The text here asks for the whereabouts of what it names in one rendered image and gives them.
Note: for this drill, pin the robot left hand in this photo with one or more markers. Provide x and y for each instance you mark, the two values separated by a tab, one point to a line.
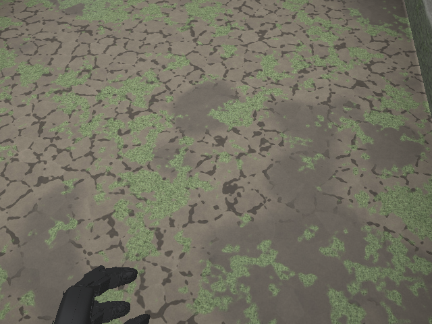
78	305

